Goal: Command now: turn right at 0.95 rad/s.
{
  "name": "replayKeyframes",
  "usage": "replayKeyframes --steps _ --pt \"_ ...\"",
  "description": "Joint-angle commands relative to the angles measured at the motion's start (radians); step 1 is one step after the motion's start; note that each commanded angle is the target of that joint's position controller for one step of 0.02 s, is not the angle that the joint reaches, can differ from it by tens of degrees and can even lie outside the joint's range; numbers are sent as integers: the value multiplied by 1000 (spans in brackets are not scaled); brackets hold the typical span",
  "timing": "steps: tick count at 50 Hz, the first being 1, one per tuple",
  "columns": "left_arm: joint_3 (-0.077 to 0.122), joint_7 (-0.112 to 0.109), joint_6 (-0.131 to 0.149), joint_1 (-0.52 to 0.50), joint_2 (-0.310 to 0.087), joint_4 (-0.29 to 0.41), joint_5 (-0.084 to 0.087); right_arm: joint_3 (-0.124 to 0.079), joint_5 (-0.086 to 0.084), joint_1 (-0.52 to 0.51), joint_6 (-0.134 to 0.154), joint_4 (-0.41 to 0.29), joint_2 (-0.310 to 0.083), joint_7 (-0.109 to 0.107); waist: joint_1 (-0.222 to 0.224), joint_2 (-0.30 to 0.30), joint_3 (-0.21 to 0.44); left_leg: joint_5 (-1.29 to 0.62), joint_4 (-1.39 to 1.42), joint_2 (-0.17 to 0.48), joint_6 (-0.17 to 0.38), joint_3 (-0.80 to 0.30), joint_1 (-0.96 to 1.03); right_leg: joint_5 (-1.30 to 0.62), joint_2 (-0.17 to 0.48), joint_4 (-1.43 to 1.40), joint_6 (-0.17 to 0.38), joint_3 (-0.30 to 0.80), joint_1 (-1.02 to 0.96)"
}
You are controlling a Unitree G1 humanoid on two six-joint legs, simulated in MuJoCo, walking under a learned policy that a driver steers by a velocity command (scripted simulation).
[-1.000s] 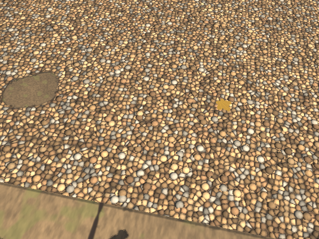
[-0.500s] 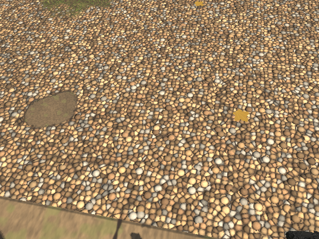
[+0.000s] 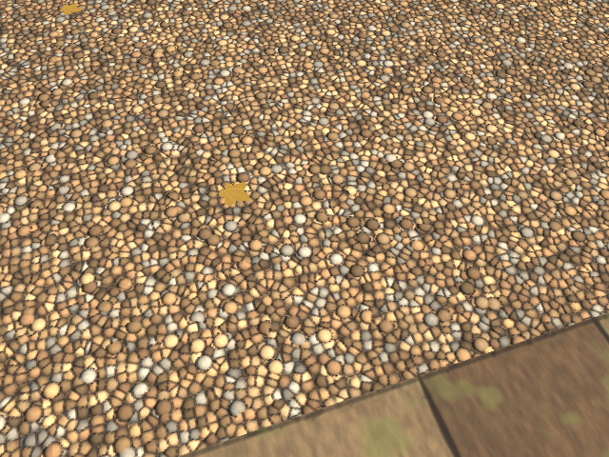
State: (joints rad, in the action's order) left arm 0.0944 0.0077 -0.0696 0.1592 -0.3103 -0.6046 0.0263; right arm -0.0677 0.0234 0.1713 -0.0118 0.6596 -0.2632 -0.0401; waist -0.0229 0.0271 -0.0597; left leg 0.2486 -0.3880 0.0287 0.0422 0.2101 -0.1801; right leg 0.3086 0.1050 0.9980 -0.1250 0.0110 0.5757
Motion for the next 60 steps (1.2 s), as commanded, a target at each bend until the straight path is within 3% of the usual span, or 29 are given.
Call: replayKeyframes --steps 1,5,7,10,11,12,13,15,17,21,25,29,31,32,33,34,35,36,38,41,45,49,51,53,54,55,56,58,60 --pt "11 14 9 -85 -64 106 -1 -68 -11 -14 9 -51 -209 9 -27 -154 100 -452 76 293 176 -127 182 6 5 -106 22 -51 43" --pt "13 39 -1 -147 -81 131 16 -88 -49 41 42 -21 -245 34 -46 -167 97 180 187 366 143 -172 201 107 11 -193 101 -85 -11" --pt "14 52 5 -155 -84 127 16 -92 -56 42 49 -9 -255 39 -33 -141 68 238 196 389 123 -160 223 163 9 -255 150 -102 -34" --pt "21 33 31 159 -73 -25 4 -61 -67 -7 50 21 -198 51 130 -16 100 98 -66 262 81 12 -79 82 -117 -529 234 -188 -561" --pt "52 19 45 390 -152 -102 3 -25 -39 -64 63 1 -116 57 238 153 153 76 -467 168 21 80 -363 64 -23 -566 290 23 -884" --pt "69 10 82 398 -295 -80 -3 -12 -33 -122 93 -92 -87 58 205 365 163 345 -838 9 -46 -20 -802 270 235 -715 445 569 -1015" --pt "37 -1 80 363 -217 -48 -100 -12 64 -155 58 -68 -115 63 239 134 141 272 -911 27 -19 -164 -859 130 304 -788 361 516 -919" --pt "-3 -5 96 269 -124 -60 -101 -14 0 -56 53 -2 -125 83 139 43 28 79 -882 37 5 -286 -750 -44 214 -759 271 227 -741" --pt "-29 -1 123 165 -79 -62 -70 -25 5 48 30 62 -154 109 51 102 -16 -56 -838 38 -17 -279 -618 -124 126 -812 187 48 -606" --pt "-36 2 162 224 -62 -116 -69 -8 -14 -10 15 78 -113 124 45 58 -91 -193 -782 8 -6 -241 -640 -359 93 -885 141 -116 -568" --pt "-51 -12 170 282 -36 -181 -63 24 -7 -130 19 39 -73 132 51 43 -139 -220 -591 0 46 -108 -661 -627 80 -911 129 -239 -626" --pt "-44 -51 164 267 -120 -214 -62 40 -18 -80 6 20 -80 121 -32 100 -26 -155 -415 -103 136 31 -372 -1470 113 -734 104 -304 -710" --pt "-22 -68 137 187 -185 -196 -78 10 -20 207 -1 95 -154 106 -185 135 125 -35 -426 -150 182 5 -105 -1650 151 -391 116 -284 -708" --pt "-13 -63 124 124 -207 -171 -82 -21 -17 417 0 160 -211 93 -280 109 195 70 -387 -156 223 -63 113 -1540 150 -100 141 -250 -585" --pt "-16 -42 123 68 -173 -165 -67 -49 -20 504 8 191 -246 77 -320 -20 185 41 -217 -109 278 -191 287 -869 11 323 153 -255 -383" --pt "-73 -16 148 -5 26 -118 -84 -53 -33 384 4 192 -263 65 -192 -233 47 32 -210 6 300 -472 278 108 -180 640 161 -168 -14" --pt "-78 -3 174 55 11 2 -58 -58 -15 283 1 149 -309 64 -72 -282 157 176 4 146 472 -964 418 140 -207 738 131 67 257" --pt "-79 0 199 42 -50 -1 -73 -54 -11 282 8 136 -251 60 -72 -106 123 326 155 202 436 -1058 374 79 -134 645 149 125 292" --pt "-79 -5 200 22 -75 -16 -85 -34 1 231 30 148 -173 49 21 83 -34 239 205 145 362 -909 112 28 -57 456 128 111 212" --pt "-97 3 139 8 -53 -6 -114 -21 -15 193 79 135 -178 40 75 78 -85 88 237 26 318 -698 -144 19 6 238 69 65 91" --pt "-123 23 131 -229 -9 91 -77 -33 -27 240 96 141 -195 48 -24 -8 -101 -223 250 -69 244 -563 -216 -278 -15 -194 49 -22 -33" --pt "-119 15 141 -277 -26 120 -58 -50 -31 288 93 155 -233 50 -80 -83 1 -597 151 -30 181 -580 9 -399 -93 -417 90 -31 -128" --pt "-92 -2 148 -156 -91 88 -58 -58 -27 253 96 145 -265 43 -17 -92 107 -842 -20 -28 130 -591 76 -316 -146 -472 109 -12 -328" --pt "-37 -34 155 223 -197 -7 -49 -66 -11 131 108 117 -305 51 212 -95 293 -798 -444 -60 96 -577 -41 -155 -95 -445 131 26 -729" --pt "-10 -56 160 429 -258 -50 -80 -30 -5 108 119 86 -157 50 259 62 401 -221 -793 -124 100 -503 -219 201 126 -453 153 247 -949" --pt "0 -45 157 323 -321 -33 -115 13 -66 241 112 17 -35 51 98 398 511 263 -1035 -194 68 -389 -482 411 402 -695 247 845 -1060" --pt "2 -35 147 186 -230 -12 -98 12 -34 193 91 44 -132 40 93 239 383 131 -1076 -93 84 -355 -586 623 342 -756 270 860 -919" --pt "-29 -26 142 120 -95 -34 -88 -2 -3 84 67 46 -173 64 83 22 173 18 -991 -12 71 -310 -565 313 251 -741 248 510 -668" --pt "-40 -25 155 182 -63 -106 -80 9 13 39 42 12 -120 96 57 51 88 17 -954 39 61 -307 -554 119 202 -766 221 305 -545"
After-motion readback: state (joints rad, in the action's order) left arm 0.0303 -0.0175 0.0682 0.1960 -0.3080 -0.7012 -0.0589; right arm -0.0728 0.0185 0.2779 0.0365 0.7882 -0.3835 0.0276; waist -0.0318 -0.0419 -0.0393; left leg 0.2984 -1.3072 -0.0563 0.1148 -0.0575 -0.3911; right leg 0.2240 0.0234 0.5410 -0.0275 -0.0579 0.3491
